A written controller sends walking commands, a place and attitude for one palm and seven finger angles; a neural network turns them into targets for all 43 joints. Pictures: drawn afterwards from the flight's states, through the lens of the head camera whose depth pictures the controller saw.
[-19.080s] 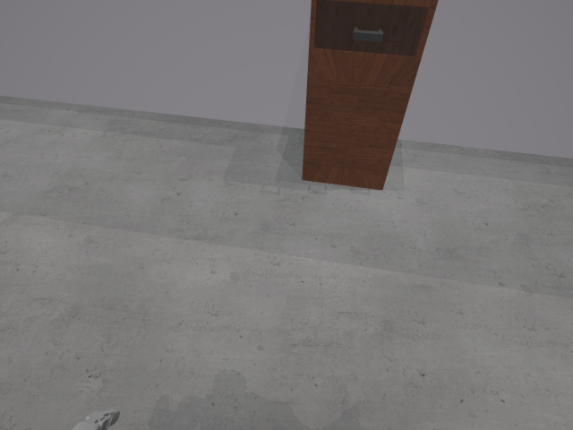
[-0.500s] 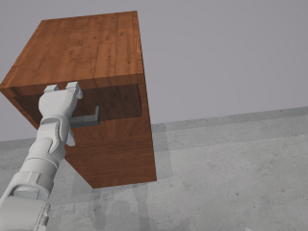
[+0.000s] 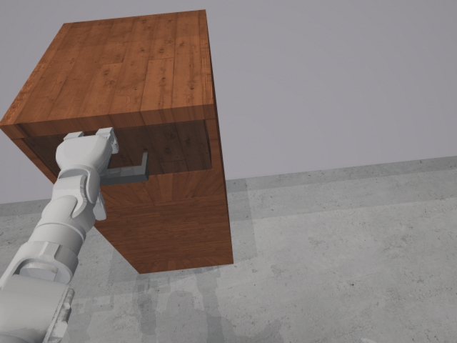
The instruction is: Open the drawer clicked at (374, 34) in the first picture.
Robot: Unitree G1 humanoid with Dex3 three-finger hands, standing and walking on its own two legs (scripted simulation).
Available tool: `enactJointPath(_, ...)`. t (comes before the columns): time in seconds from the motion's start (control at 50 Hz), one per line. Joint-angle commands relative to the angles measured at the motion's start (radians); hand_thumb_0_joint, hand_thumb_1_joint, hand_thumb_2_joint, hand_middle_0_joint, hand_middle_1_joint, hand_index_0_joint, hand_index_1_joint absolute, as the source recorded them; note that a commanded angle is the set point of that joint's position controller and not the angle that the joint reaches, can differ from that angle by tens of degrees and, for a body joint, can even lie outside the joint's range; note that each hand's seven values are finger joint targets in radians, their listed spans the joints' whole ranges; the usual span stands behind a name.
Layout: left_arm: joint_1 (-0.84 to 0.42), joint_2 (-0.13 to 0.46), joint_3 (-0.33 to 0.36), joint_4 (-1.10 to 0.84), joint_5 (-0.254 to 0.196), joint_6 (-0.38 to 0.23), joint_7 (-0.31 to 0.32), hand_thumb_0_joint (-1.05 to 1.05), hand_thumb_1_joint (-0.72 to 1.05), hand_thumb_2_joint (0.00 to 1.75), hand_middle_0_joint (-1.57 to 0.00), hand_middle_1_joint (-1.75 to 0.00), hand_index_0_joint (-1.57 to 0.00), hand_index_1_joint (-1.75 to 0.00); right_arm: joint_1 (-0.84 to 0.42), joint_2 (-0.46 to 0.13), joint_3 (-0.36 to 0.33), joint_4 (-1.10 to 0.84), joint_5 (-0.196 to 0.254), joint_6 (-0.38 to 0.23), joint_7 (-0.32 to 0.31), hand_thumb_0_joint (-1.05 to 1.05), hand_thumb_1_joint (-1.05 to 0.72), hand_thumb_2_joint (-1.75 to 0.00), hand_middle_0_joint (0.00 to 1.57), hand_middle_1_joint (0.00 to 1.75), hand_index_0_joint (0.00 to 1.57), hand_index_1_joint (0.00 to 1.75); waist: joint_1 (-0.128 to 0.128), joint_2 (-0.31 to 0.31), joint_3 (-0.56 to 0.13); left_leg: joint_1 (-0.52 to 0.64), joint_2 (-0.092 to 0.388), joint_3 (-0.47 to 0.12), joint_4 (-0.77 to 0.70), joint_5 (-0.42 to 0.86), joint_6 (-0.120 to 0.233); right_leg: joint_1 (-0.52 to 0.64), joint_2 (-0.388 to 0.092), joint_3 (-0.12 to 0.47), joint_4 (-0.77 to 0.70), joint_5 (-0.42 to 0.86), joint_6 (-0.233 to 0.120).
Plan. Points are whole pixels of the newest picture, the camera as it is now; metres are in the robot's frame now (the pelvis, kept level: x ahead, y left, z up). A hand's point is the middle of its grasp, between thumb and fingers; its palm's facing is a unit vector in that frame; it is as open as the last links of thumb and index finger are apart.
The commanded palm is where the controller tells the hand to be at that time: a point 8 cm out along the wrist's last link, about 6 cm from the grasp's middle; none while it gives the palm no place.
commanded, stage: move the hooked fingers above the handle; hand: left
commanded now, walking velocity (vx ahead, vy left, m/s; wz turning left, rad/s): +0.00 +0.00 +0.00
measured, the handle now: (125, 167) +0.47 +0.26 +0.01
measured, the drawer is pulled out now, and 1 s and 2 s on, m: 0.00 0.00 0.00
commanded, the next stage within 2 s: lower the fingers behind the handle in 1.08 s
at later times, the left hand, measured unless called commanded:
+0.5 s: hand (84, 170) +0.40 +0.29 +0.08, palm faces -0.03 +0.02 -1.00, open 13.7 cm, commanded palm +0.38 +0.26 +0.13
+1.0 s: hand (114, 158) +0.43 +0.24 +0.09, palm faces +0.03 +0.01 -1.00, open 13.8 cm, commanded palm +0.39 +0.26 +0.13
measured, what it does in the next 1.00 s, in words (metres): stands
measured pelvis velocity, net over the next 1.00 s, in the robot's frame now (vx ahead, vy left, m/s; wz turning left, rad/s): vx -0.01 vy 0.01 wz -0.04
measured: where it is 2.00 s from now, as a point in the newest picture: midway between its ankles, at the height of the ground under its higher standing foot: outside the picture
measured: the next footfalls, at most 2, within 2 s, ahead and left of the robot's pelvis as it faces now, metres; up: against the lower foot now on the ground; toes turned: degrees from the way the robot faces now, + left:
none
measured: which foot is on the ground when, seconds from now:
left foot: down 0.00-1.00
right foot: down 0.00-1.00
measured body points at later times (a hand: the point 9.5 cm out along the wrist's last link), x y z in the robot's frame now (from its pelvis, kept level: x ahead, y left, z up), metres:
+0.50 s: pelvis +0.01 +0.00 +0.00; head +0.03 -0.03 +0.45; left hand +0.40 +0.29 +0.13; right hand +0.11 -0.25 -0.14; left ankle -0.01 +0.13 -0.73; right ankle -0.02 -0.11 -0.73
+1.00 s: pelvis -0.01 +0.01 +0.00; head +0.02 -0.03 +0.45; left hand +0.42 +0.23 +0.14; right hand +0.08 -0.23 -0.15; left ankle -0.01 +0.13 -0.73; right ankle -0.02 -0.11 -0.73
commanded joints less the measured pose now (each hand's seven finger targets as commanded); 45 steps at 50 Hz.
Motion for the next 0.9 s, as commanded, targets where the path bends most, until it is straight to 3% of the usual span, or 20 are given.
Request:
enactJointPath(0.0,-0.491,0.089,-0.025,-0.360,-0.035,-0.166,-0.058,0.00,-0.50,0.30,-0.30,-1.20,-0.30,-1.20,0.003,-0.136,-0.056,-0.126,-0.019,-0.051,-0.036,0.00,-0.90,-0.90,0.20,0.30,0.20,0.30,-0.079,-0.123,-0.293,0.175,-0.021,0.068,-0.005,0.274,0.061,0.124,-0.013,-0.022,-0.082,0.345,-0.001)
enactJointPath(0.04,-0.491,0.204,0.096,-0.410,-0.011,-0.251,-0.022,0.00,-0.50,0.30,-0.30,-1.20,-0.30,-1.20,0.027,-0.125,-0.068,-0.115,-0.028,-0.054,-0.040,0.00,-0.90,-0.90,0.20,0.30,0.20,0.30,-0.044,-0.044,-0.344,0.196,-0.023,0.059,0.016,0.324,0.056,0.114,-0.005,-0.017,-0.049,0.364,-0.013)
enactJointPath(0.06,-0.490,0.210,0.113,-0.429,0.001,-0.281,0.009,0.00,-0.50,0.30,-0.30,-1.20,-0.30,-1.20,0.031,-0.115,-0.069,-0.114,-0.027,-0.055,-0.038,0.00,-0.90,-0.90,0.20,0.30,0.20,0.30,-0.031,-0.006,-0.371,0.198,-0.025,0.057,0.025,0.355,0.051,0.109,-0.003,-0.019,-0.035,0.374,-0.017)
enactJointPath(0.1,-0.473,0.343,0.258,-0.418,0.033,-0.308,0.102,0.00,-0.50,0.30,-0.30,-1.20,-0.30,-1.20,0.050,-0.117,-0.074,-0.094,-0.030,-0.053,-0.030,0.00,-0.90,-0.90,0.20,0.30,0.20,0.30,0.007,0.023,-0.410,0.164,-0.022,0.049,0.040,0.413,0.038,0.126,0.005,-0.029,-0.001,0.393,-0.027)
enactJointPath(0.12,-0.454,0.364,0.302,-0.408,0.045,-0.302,0.155,0.00,-0.50,0.30,-0.30,-1.20,-0.30,-1.20,0.047,-0.105,-0.072,-0.095,-0.029,-0.052,-0.023,0.00,-0.90,-0.90,0.20,0.30,0.20,0.30,0.023,0.037,-0.417,0.140,-0.022,0.047,0.038,0.428,0.032,0.134,0.008,-0.033,0.012,0.402,-0.029)
enactJointPath(0.14,-0.377,0.380,0.350,-0.359,0.047,-0.275,0.202,0.00,-0.50,0.30,-0.30,-1.20,-0.30,-1.20,0.035,-0.098,-0.069,-0.090,-0.031,-0.052,-0.016,0.00,-0.90,-0.90,0.20,0.30,0.20,0.30,0.050,0.025,-0.398,0.103,-0.026,0.056,0.035,0.427,0.028,0.156,0.009,-0.036,0.017,0.415,-0.031)
enactJointPath(0.18,-0.327,0.348,0.328,-0.315,0.046,-0.195,0.274,0.00,-0.50,0.30,-0.30,-1.20,-0.30,-1.20,-0.007,-0.095,-0.060,-0.093,-0.024,-0.048,-0.004,0.00,-0.90,-0.90,0.20,0.30,0.20,0.30,0.067,0.020,-0.369,0.065,-0.028,0.082,0.018,0.417,0.016,0.178,0.010,-0.038,0.016,0.431,-0.032)
enactJointPath(0.22,-0.262,0.324,0.297,-0.236,0.051,-0.102,0.291,0.00,-0.50,0.30,-0.30,-1.20,-0.30,-1.20,-0.030,-0.100,-0.056,-0.093,-0.020,-0.040,0.006,0.00,-0.90,-0.90,0.20,0.30,0.20,0.30,0.076,-0.007,-0.382,0.051,-0.026,0.105,0.001,0.414,0.011,0.222,0.006,-0.034,0.007,0.453,-0.028)
enactJointPath(0.26,-0.279,0.371,0.313,-0.274,0.041,-0.055,0.291,0.00,-0.50,0.30,-0.30,-1.20,-0.30,-1.20,-0.057,-0.106,-0.052,-0.101,-0.011,-0.031,0.003,0.00,-0.90,-0.90,0.20,0.30,0.20,0.30,0.088,-0.041,-0.409,0.055,-0.023,0.119,-0.021,0.408,0.014,0.282,0.002,-0.015,-0.009,0.480,-0.023)
enactJointPath(0.38,-0.209,0.350,0.268,-0.261,0.012,0.043,0.169,0.00,-0.50,0.30,-0.30,-1.20,-0.30,-1.20,-0.080,-0.132,-0.053,-0.109,0.005,-0.026,-0.021,0.00,-0.90,-0.90,0.20,0.30,0.20,0.30,0.049,-0.141,-0.401,0.086,-0.017,0.122,-0.062,0.364,0.039,0.352,-0.006,-0.012,-0.059,0.505,0.002)
enactJointPath(0.44,-0.203,0.205,0.119,-0.245,-0.002,0.027,0.046,0.00,-0.50,0.30,-0.30,-1.20,-0.30,-1.20,-0.063,-0.153,-0.054,-0.121,0.012,-0.031,-0.033,0.00,-0.90,-0.90,0.20,0.30,0.20,0.30,-0.023,-0.169,-0.274,0.120,-0.007,0.109,-0.065,0.325,0.053,0.243,-0.009,-0.034,-0.092,0.450,0.008)
enactJointPath(0.5,-0.292,0.002,-0.084,-0.363,-0.031,-0.058,-0.059,0.00,-0.50,0.30,-0.30,-1.20,-0.30,-1.20,-0.052,-0.137,-0.057,-0.141,0.003,-0.052,-0.032,0.00,-0.90,-0.90,0.20,0.30,0.20,0.30,-0.080,-0.134,-0.205,0.202,-0.009,0.089,-0.044,0.294,0.062,0.125,-0.009,-0.036,-0.121,0.361,0.006)
enactJointPath(0.58,-0.424,0.078,-0.028,-0.461,-0.020,-0.214,-0.066,0.00,-0.50,0.30,-0.30,-1.20,-0.30,-1.20,-0.016,-0.120,-0.058,-0.125,-0.022,-0.063,-0.034,0.00,-0.90,-0.90,0.20,0.30,0.20,0.30,-0.067,-0.010,-0.216,0.241,-0.021,0.052,-0.010,0.274,0.051,0.024,-0.003,-0.038,-0.086,0.262,-0.016)
enactJointPath(0.62,-0.512,0.151,0.053,-0.520,-0.001,-0.279,-0.003,0.00,-0.50,0.30,-0.30,-1.20,-0.30,-1.20,-0.002,-0.113,-0.069,-0.114,-0.025,-0.070,-0.029,0.00,-0.90,-0.90,0.20,0.30,0.20,0.30,-0.050,0.044,-0.285,0.263,-0.015,0.034,0.008,0.302,0.039,0.002,0.001,-0.041,-0.058,0.241,-0.026)
enactJointPath(0.68,-0.489,0.261,0.205,-0.470,0.035,-0.297,0.137,0.00,-0.50,0.30,-0.30,-1.20,-0.30,-1.20,0.003,-0.105,-0.070,-0.103,-0.025,-0.071,-0.020,0.00,-0.90,-0.90,0.20,0.30,0.20,0.30,0.002,0.064,-0.352,0.215,-0.020,0.030,0.029,0.373,0.019,0.030,0.013,-0.056,-0.007,0.280,-0.038)
enactJointPath(0.7,-0.466,0.344,0.292,-0.415,0.043,-0.275,0.187,0.00,-0.50,0.30,-0.30,-1.20,-0.30,-1.20,0.007,-0.109,-0.068,-0.093,-0.030,-0.067,-0.018,0.00,-0.90,-0.90,0.20,0.30,0.20,0.30,0.025,0.050,-0.364,0.167,-0.024,0.034,0.026,0.354,0.016,0.059,0.014,-0.057,0.000,0.268,-0.038)
enactJointPath(0.72,-0.458,0.364,0.317,-0.394,0.051,-0.246,0.234,0.00,-0.50,0.30,-0.30,-1.20,-0.30,-1.20,-0.014,-0.100,-0.058,-0.097,-0.026,-0.066,-0.015,0.00,-0.90,-0.90,0.20,0.30,0.20,0.30,0.038,0.045,-0.368,0.134,-0.027,0.040,0.018,0.341,0.013,0.083,0.015,-0.055,0.004,0.275,-0.037)
enactJointPath(0.78,-0.399,0.328,0.269,-0.308,0.055,-0.123,0.293,0.00,-0.50,0.30,-0.30,-1.20,-0.30,-1.20,-0.066,-0.094,-0.046,-0.098,-0.023,-0.051,-0.010,0.00,-0.90,-0.90,0.20,0.30,0.20,0.30,0.062,0.022,-0.389,0.104,-0.026,0.085,-0.001,0.356,0.007,0.163,0.011,-0.048,-0.004,0.341,-0.032)
enactJointPath(0.84,-0.303,0.270,0.192,-0.092,0.058,0.034,0.250,0.00,-0.50,0.30,-0.30,-1.20,-0.30,-1.20,-0.070,-0.110,-0.038,-0.081,-0.014,-0.027,-0.003,0.00,-0.90,-0.90,0.20,0.30,0.20,0.30,0.052,-0.044,-0.351,0.060,-0.012,0.104,-0.036,0.322,0.003,0.197,0.007,-0.044,-0.031,0.345,-0.021)
enactJointPath(0.88,-0.284,0.262,0.164,-0.064,0.037,0.086,0.170,0.00,-0.50,0.30,-0.30,-1.20,-0.30,-1.20,-0.052,-0.130,-0.037,-0.088,-0.004,-0.012,-0.002,0.00,-0.90,-0.90,0.20,0.30,0.20,0.30,0.038,-0.121,-0.336,0.060,-0.005,0.107,-0.057,0.309,0.014,0.228,0.001,-0.043,-0.062,0.350,-0.011)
